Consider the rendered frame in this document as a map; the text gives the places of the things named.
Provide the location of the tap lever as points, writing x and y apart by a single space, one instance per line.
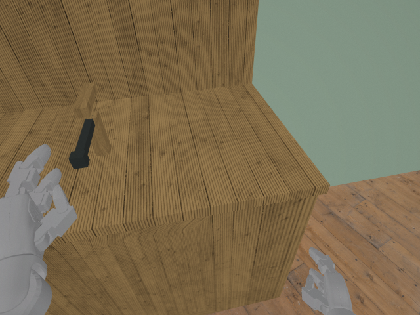
79 158

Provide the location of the left robot hand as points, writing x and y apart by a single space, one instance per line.
22 208

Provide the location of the right robot hand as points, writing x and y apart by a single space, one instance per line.
332 290

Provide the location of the counter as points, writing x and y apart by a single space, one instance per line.
196 197

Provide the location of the robot left forearm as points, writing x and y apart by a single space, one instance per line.
23 289

